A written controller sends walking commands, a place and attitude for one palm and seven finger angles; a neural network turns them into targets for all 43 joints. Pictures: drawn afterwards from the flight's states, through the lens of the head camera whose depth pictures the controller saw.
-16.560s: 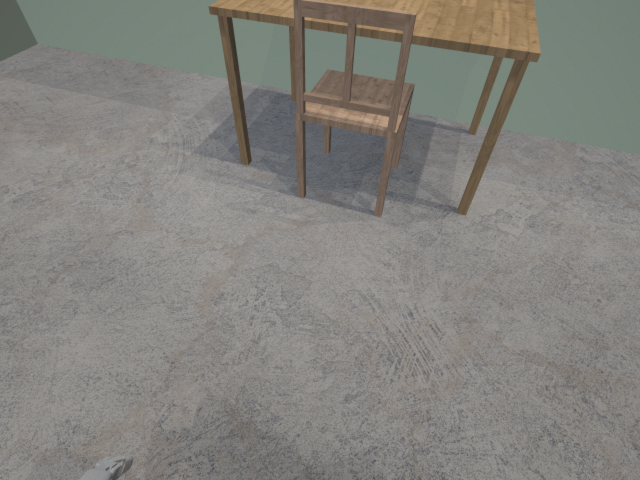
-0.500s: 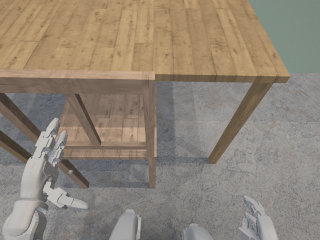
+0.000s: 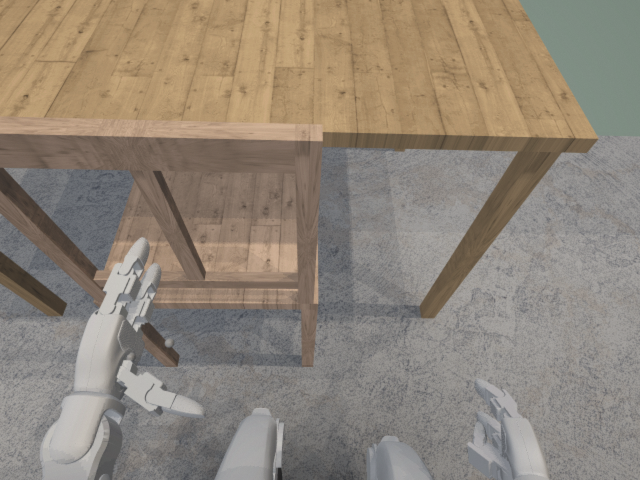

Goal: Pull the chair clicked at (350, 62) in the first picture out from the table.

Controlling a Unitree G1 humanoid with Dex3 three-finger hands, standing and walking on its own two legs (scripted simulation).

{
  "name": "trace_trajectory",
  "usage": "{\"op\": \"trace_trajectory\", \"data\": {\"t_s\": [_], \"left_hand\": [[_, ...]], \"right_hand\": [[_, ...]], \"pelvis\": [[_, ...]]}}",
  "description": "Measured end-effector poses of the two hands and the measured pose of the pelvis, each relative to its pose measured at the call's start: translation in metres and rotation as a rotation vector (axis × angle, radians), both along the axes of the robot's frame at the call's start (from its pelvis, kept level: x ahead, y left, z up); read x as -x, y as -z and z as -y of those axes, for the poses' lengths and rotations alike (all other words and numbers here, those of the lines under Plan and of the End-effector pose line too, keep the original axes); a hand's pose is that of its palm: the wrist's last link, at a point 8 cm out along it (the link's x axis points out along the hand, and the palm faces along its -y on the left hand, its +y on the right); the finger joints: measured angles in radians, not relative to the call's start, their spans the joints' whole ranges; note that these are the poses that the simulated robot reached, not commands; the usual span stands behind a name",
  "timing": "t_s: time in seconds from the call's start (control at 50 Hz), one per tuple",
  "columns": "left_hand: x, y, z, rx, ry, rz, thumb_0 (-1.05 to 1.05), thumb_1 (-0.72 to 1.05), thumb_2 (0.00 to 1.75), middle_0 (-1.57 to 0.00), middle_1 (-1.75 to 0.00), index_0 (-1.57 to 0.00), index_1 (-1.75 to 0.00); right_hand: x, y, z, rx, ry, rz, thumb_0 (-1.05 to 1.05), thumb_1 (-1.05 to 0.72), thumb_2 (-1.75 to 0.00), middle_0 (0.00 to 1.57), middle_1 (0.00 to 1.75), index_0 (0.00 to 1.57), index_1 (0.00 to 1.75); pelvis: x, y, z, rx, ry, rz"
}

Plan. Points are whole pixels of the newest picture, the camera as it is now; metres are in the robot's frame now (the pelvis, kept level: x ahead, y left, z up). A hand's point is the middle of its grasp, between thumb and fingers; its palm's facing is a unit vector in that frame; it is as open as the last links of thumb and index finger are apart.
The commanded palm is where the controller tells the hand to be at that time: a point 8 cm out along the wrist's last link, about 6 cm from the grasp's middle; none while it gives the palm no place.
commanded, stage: aim the fingers beside a spindle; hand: left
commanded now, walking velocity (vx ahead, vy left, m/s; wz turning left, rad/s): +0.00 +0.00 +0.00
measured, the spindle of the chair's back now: (175, 231) +0.43 +0.23 +0.01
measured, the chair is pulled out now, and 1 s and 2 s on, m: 0.00 0.00 0.00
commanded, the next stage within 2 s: none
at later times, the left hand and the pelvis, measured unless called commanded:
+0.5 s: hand (164, 323) +0.28 +0.20 +0.04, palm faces +0.07 -0.99 -0.09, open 16.9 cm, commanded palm +0.26 +0.24 +0.03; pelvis +0.00 -0.01 -0.01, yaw +0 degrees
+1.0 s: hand (169, 340) +0.27 +0.20 +0.01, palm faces +0.02 -1.00 -0.01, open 16.9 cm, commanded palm +0.26 +0.25 +0.03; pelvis +0.00 -0.01 -0.02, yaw +0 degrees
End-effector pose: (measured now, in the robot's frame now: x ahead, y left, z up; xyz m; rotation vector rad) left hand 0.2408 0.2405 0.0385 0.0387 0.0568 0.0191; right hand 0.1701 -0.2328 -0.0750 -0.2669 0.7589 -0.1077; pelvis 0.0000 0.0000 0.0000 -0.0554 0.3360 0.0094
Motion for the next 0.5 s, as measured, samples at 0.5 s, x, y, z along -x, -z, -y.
{"op": "trace_trajectory", "data": {"t_s": [0.5], "left_hand": [[-0.019,-0.001,-0.01,-0.051,-0.051,0.085,-0.01,-0.5,0.3,-0.06,-0.08,-0.06,-0.08]], "right_hand": [[0.016,0.022,0.022,0.014,0.03,-0.092,0.01,-0.9,-0.9,0.21,0.3,0.2,0.3]], "pelvis": [[0.001,0.012,0.012,-0.005,0.009,-0.034]]}}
